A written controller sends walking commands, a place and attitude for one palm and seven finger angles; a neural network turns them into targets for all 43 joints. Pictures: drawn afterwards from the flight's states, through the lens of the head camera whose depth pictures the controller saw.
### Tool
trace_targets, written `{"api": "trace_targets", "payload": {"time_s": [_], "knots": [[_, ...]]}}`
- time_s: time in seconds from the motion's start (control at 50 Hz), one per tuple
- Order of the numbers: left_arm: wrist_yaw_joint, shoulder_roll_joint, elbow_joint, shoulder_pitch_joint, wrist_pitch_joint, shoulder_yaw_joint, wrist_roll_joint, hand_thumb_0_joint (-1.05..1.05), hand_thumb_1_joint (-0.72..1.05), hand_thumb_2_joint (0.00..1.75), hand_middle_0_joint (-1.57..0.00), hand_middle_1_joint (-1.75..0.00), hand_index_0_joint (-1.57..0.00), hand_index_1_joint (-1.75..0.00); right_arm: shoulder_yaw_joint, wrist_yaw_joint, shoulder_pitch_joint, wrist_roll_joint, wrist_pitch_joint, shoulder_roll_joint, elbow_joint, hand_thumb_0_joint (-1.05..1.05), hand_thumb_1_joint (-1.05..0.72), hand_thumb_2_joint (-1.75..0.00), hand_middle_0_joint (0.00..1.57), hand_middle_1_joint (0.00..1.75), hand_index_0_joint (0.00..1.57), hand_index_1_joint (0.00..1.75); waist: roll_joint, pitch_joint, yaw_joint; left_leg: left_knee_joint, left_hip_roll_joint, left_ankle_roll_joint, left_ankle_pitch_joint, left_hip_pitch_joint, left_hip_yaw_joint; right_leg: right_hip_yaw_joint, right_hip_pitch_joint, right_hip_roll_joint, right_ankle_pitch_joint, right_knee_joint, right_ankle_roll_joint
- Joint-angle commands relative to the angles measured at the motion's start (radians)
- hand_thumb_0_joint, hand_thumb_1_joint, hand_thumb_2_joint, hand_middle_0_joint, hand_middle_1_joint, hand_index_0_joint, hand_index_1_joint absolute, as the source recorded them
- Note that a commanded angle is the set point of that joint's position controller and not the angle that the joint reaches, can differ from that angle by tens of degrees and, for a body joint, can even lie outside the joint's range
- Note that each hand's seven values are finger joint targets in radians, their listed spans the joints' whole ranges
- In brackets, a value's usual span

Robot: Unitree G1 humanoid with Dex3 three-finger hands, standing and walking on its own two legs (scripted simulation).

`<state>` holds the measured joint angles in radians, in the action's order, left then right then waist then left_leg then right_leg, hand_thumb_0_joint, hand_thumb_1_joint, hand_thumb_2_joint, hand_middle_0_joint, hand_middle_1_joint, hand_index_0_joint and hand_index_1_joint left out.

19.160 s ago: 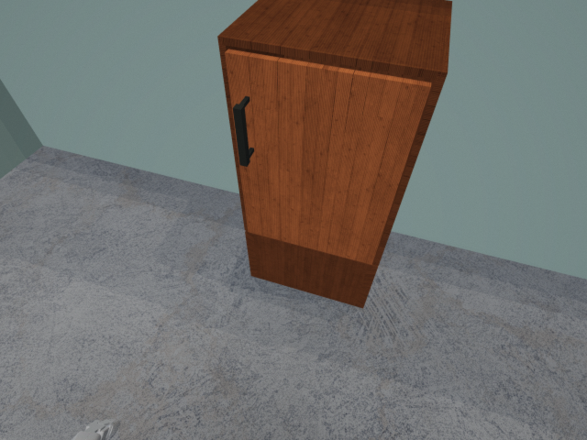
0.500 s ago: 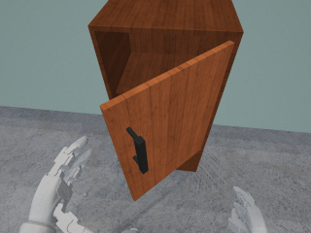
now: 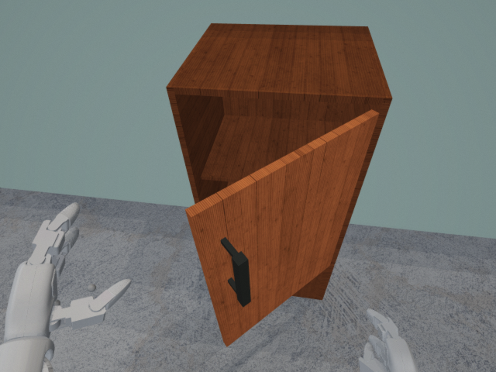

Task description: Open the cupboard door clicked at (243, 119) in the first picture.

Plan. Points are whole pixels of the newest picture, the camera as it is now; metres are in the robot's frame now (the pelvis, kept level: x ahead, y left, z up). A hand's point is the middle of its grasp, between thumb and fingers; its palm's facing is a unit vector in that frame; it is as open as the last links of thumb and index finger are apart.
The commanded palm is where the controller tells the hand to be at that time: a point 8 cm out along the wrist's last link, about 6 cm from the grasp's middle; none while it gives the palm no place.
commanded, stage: draw the hand back to the body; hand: left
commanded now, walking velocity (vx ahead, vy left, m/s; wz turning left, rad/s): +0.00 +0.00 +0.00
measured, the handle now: (235, 273) +0.29 +0.07 -0.02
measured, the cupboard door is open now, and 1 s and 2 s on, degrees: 45 45 45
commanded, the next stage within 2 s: step back with the hand held close in 0.62 s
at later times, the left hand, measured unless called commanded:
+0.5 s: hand (68, 262) +0.20 +0.24 +0.16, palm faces +0.43 -0.80 -0.41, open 7.5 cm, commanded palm +0.14 +0.28 +0.18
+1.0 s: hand (74, 264) +0.19 +0.23 +0.16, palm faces +0.33 -0.80 -0.50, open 7.4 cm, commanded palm +0.13 +0.28 +0.18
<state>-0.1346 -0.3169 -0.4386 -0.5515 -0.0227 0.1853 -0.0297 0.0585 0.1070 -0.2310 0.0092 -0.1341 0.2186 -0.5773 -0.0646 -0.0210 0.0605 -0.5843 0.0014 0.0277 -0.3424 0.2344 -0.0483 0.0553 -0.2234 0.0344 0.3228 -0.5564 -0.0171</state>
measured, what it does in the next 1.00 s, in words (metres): stands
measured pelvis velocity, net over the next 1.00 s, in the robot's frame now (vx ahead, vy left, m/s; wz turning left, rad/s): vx -0.02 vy -0.01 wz -0.06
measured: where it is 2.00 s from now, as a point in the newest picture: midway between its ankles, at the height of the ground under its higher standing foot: outside the picture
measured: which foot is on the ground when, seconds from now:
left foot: down 0.00-1.00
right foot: down 0.00-1.00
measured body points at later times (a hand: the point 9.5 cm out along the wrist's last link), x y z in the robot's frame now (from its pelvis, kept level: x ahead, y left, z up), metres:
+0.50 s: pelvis +0.00 -0.01 +0.01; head -0.01 -0.03 +0.46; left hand +0.17 +0.28 +0.19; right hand +0.19 -0.24 -0.07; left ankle -0.02 +0.10 -0.73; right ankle -0.02 -0.13 -0.73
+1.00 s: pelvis -0.02 -0.01 +0.01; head -0.01 -0.03 +0.46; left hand +0.17 +0.27 +0.19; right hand +0.15 -0.26 -0.07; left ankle -0.02 +0.10 -0.73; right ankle -0.02 -0.13 -0.73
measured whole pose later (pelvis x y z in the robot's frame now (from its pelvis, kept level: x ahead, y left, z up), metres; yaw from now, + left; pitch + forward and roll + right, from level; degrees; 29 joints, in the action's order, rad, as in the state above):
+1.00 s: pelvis -0.02 -0.01 +0.01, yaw -3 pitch +0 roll +0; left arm -0.11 -0.38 -0.43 -0.53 -0.13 0.37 -0.04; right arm -0.01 0.09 -0.15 0.00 -0.04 0.25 -0.58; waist -0.05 0.03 0.01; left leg -0.41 0.03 0.01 -0.22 0.20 -0.10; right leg 0.01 -0.21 0.00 0.18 -0.39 0.00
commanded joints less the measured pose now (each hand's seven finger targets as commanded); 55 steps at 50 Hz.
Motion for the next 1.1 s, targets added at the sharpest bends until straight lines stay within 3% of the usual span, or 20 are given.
{"api": "trace_targets", "payload": {"time_s": [0.0, 0.04, 0.12, 0.22, 0.24, 0.28, 0.32, 0.4, 0.42, 0.54, 0.58, 0.7, 0.72, 0.74, 0.76, 0.8, 0.82, 0.84, 0.92, 1.08], "knots": [[-0.013, -0.158, -0.220, 0.063, -0.074, 0.160, -0.002, 0.00, 0.51, 0.74, -0.19, -0.30, -0.19, -0.30, -0.053, -0.005, 0.124, -0.008, -0.060, 0.108, 0.146, 0.00, -0.90, -0.90, 0.20, 0.30, 0.20, 0.30, -0.009, -0.067, 0.007, 0.152, 0.043, -0.025, 0.380, -0.089, 0.053, -0.003, 0.077, -0.022, -0.255, 0.112, 0.033], [-0.013, -0.168, -0.207, 0.069, -0.075, 0.186, -0.006, 0.00, 0.58, 0.76, -0.19, -0.30, -0.19, -0.30, -0.055, -0.009, 0.130, -0.010, -0.057, 0.108, 0.138, 0.00, -0.90, -0.90, 0.20, 0.30, 0.20, 0.30, 0.005, -0.057, 0.010, 0.169, 0.044, -0.027, 0.399, -0.098, 0.049, -0.002, 0.101, -0.022, -0.277, 0.127, 0.033], [-0.013, -0.201, -0.223, 0.114, -0.084, 0.238, -0.007, 0.00, 0.73, 0.82, -0.19, -0.30, -0.19, -0.30, -0.062, -0.016, 0.139, -0.012, -0.050, 0.113, 0.122, 0.00, -0.90, -0.90, 0.20, 0.30, 0.20, 0.30, -0.031, -0.070, 0.014, 0.188, 0.045, -0.030, 0.444, -0.136, 0.042, -0.009, 0.135, -0.024, -0.309, 0.155, 0.036], [-0.013, -0.227, -0.199, 0.156, -0.090, 0.295, -0.019, 0.00, 0.90, 0.90, -0.20, -0.30, -0.20, -0.30, -0.071, -0.019, 0.150, -0.013, -0.040, 0.115, 0.105, 0.00, -0.90, -0.90, 0.20, 0.30, 0.20, 0.30, 0.003, -0.053, 0.015, 0.200, 0.043, -0.025, 0.461, -0.156, 0.030, -0.012, 0.152, -0.026, -0.346, 0.182, 0.034], [-0.007, -0.187, -0.161, 0.137, -0.086, 0.265, -0.020, 0.00, 0.90, 0.90, -0.20, -0.30, -0.20, -0.30, -0.070, -0.023, 0.150, -0.012, -0.036, 0.112, 0.101, 0.00, -0.90, -0.90, 0.20, 0.30, 0.20, 0.30, -0.001, -0.031, 0.010, 0.206, 0.045, -0.024, 0.454, -0.159, 0.027, -0.012, 0.138, -0.026, -0.337, 0.187, 0.030], [0.001, -0.166, -0.151, 0.137, -0.086, 0.242, -0.022, 0.00, 0.90, 0.90, -0.20, -0.30, -0.20, -0.30, -0.075, -0.030, 0.151, -0.012, -0.027, 0.116, 0.103, 0.00, -0.90, -0.90, 0.20, 0.30, 0.20, 0.30, 0.019, -0.025, 0.007, 0.214, 0.044, -0.020, 0.429, -0.164, 0.024, -0.013, 0.136, -0.027, -0.326, 0.198, 0.028], [0.004, -0.169, -0.134, 0.130, -0.087, 0.240, -0.023, 0.00, 0.90, 0.90, -0.20, -0.30, -0.20, -0.30, -0.080, -0.030, 0.159, -0.012, -0.022, 0.120, 0.103, 0.00, -0.90, -0.90, 0.20, 0.30, 0.20, 0.30, 0.042, -0.021, 0.011, 0.218, 0.042, -0.014, 0.408, -0.162, 0.019, -0.014, 0.146, -0.028, -0.330, 0.209, 0.029], [0.001, -0.204, -0.193, 0.158, -0.100, 0.264, -0.017, 0.00, 0.90, 0.90, -0.20, -0.30, -0.20, -0.30, -0.084, -0.028, 0.166, -0.014, -0.024, 0.115, 0.103, 0.00, -0.90, -0.90, 0.20, 0.30, 0.20, 0.30, 0.007, -0.071, 0.015, 0.215, 0.034, -0.011, 0.404, -0.183, 0.010, -0.025, 0.164, -0.027, -0.342, 0.209, 0.028], [-0.001, -0.220, -0.196, 0.167, -0.100, 0.272, -0.016, 0.00, 0.90, 0.90, -0.20, -0.30, -0.20, -0.30, -0.082, -0.026, 0.171, -0.015, -0.026, 0.116, 0.099, 0.00, -0.90, -0.90, 0.20, 0.30, 0.20, 0.30, -0.019, -0.058, 0.017, 0.215, 0.033, -0.012, 0.399, -0.180, 0.012, -0.028, 0.164, -0.026, -0.343, 0.213, 0.032], [-0.001, -0.210, -0.175, 0.165, -0.105, 0.270, -0.020, 0.00, 0.90, 0.90, -0.20, -0.30, -0.20, -0.30, -0.080, -0.022, 0.175, -0.014, -0.036, 0.109, 0.091, 0.00, -0.90, -0.90, 0.20, 0.30, 0.20, 0.30, 0.000, -0.018, 0.014, 0.228, 0.030, -0.013, 0.340, -0.171, 0.013, -0.030, 0.148, -0.031, -0.305, 0.233, 0.031], [0.001, -0.207, -0.189, 0.169, -0.113, 0.266, -0.019, 0.00, 0.90, 0.90, -0.20, -0.30, -0.20, -0.30, -0.083, -0.023, 0.174, -0.013, -0.041, 0.107, 0.089, 0.00, -0.90, -0.90, 0.20, 0.30, 0.20, 0.30, -0.030, -0.025, 0.014, 0.227, 0.028, -0.012, 0.332, -0.181, 0.006, -0.034, 0.145, -0.030, -0.301, 0.237, 0.031], [0.007, -0.202, -0.148, 0.154, -0.117, 0.265, -0.024, 0.00, 0.90, 0.90, -0.20, -0.30, -0.20, -0.30, -0.086, -0.024, 0.177, -0.014, -0.044, 0.109, 0.084, 0.00, -0.90, -0.90, 0.20, 0.30, 0.20, 0.30, 0.044, -0.008, 0.015, 0.235, 0.029, -0.007, 0.299, -0.174, 0.007, -0.036, 0.139, -0.034, -0.277, 0.252, 0.027], [0.003, -0.230, -0.190, 0.236, -0.124, 0.274, -0.022, 0.00, 0.90, 0.90, -0.20, -0.30, -0.20, -0.30, -0.086, -0.022, 0.184, -0.013, -0.047, 0.113, 0.081, 0.00, -0.90, -0.90, 0.20, 0.30, 0.20, 0.30, 0.014, -0.023, 0.011, 0.235, 0.026, -0.009, 0.294, -0.179, 0.007, -0.041, 0.149, -0.031, -0.275, 0.257, 0.030], [-0.003, -0.327, -0.197, 0.284, -0.159, 0.385, -0.020, 0.00, 0.90, 0.90, -0.20, -0.30, -0.20, -0.30, -0.083, -0.018, 0.180, -0.004, -0.026, 0.133, 0.119, 0.00, -0.90, -0.90, 0.20, 0.30, 0.20, 0.30, 0.064, 0.059, -0.043, 0.201, 0.043, 0.002, 0.212, -0.115, 0.011, -0.145, 0.008, 0.011, -0.328, 0.308, 0.032], [0.006, -0.264, -0.114, 0.173, -0.162, 0.344, -0.017, 0.00, 0.90, 0.90, -0.20, -0.30, -0.20, -0.30, -0.086, -0.016, 0.170, -0.010, -0.008, 0.120, 0.103, 0.00, -0.90, -0.90, 0.20, 0.30, 0.20, 0.30, 0.104, 0.024, -0.043, 0.182, 0.038, 0.004, 0.207, -0.123, 0.019, -0.140, 0.018, 0.030, -0.352, 0.305, 0.033], [0.014, -0.227, -0.132, 0.132, -0.170, 0.300, -0.011, 0.00, 0.90, 0.90, -0.20, -0.30, -0.20, -0.30, -0.091, -0.020, 0.174, -0.014, 0.013, 0.129, 0.116, 0.00, -0.90, -0.90, 0.20, 0.30, 0.20, 0.30, 0.076, -0.016, -0.047, 0.182, 0.041, -0.001, 0.229, -0.120, 0.008, -0.138, 0.024, 0.036, -0.376, 0.287, 0.030], [0.012, -0.230, -0.168, 0.136, -0.178, 0.297, -0.008, 0.00, 0.90, 0.90, -0.20, -0.30, -0.20, -0.30, -0.095, -0.016, 0.178, -0.016, 0.018, 0.133, 0.121, 0.00, -0.90, -0.90, 0.20, 0.30, 0.20, 0.30, 0.014, -0.042, -0.045, 0.194, 0.045, -0.003, 0.268, -0.117, 0.012, -0.118, 0.052, 0.037, -0.410, 0.257, 0.032], [0.008, -0.233, -0.153, 0.097, -0.179, 0.306, -0.009, 0.00, 0.90, 0.90, -0.20, -0.30, -0.20, -0.30, -0.094, -0.015, 0.172, -0.015, 0.023, 0.132, 0.128, 0.00, -0.90, -0.90, 0.20, 0.30, 0.20, 0.30, 0.001, -0.065, -0.043, 0.200, 0.051, -0.004, 0.303, -0.121, 0.011, -0.115, 0.056, 0.030, -0.428, 0.237, 0.029], [-0.004, -0.268, -0.203, 0.038, -0.179, 0.340, -0.011, 0.00, 0.90, 0.90, -0.20, -0.30, -0.20, -0.30, -0.105, -0.012, 0.171, -0.012, 0.048, 0.133, 0.156, 0.00, -0.90, -0.90, 0.20, 0.30, 0.20, 0.30, 0.023, -0.150, -0.039, 0.191, 0.064, -0.008, 0.413, -0.111, 0.014, -0.094, 0.104, 0.025, -0.526, 0.179, 0.022], [-0.020, -0.278, -0.241, -0.019, -0.189, 0.366, -0.011, 0.00, 0.90, 0.90, -0.20, -0.30, -0.20, -0.30, -0.116, -0.009, 0.159, -0.003, 0.070, 0.129, 0.191, 0.00, -0.90, -0.90, 0.20, 0.30, 0.20, 0.30, 0.024, -0.140, -0.042, 0.200, 0.084, -0.007, 0.378, -0.015, 0.025, -0.095, 0.094, 0.006, -0.496, 0.110, 0.011]]}}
